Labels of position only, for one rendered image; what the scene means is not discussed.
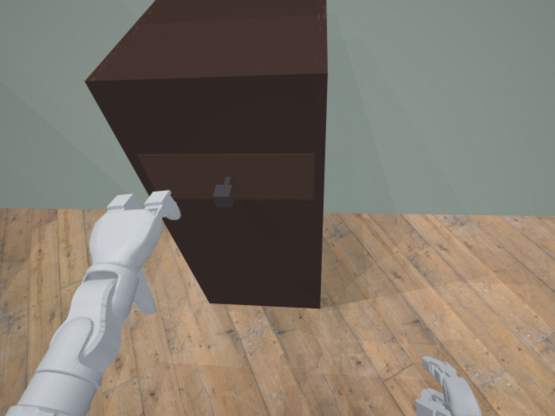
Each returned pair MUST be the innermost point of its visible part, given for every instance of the robot left hand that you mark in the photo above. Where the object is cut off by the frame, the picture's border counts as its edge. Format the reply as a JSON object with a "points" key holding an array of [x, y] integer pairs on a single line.
{"points": [[127, 235]]}

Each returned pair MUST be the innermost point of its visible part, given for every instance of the drawer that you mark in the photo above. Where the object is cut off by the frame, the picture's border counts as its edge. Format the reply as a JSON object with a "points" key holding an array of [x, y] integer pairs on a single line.
{"points": [[254, 175]]}

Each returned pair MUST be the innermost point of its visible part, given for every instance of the handle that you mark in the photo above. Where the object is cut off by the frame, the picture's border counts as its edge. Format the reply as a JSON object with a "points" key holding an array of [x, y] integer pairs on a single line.
{"points": [[224, 195]]}

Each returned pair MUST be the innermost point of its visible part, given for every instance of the left robot forearm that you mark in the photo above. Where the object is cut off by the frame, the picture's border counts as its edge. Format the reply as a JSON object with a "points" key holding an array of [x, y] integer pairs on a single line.
{"points": [[66, 380]]}

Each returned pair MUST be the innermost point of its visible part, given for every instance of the robot right hand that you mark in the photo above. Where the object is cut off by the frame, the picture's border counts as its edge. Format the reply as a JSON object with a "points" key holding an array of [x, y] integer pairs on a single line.
{"points": [[457, 397]]}

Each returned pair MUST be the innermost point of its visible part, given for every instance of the cabinet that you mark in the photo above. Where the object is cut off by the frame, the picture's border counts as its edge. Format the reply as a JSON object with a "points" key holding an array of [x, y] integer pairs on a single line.
{"points": [[229, 76]]}

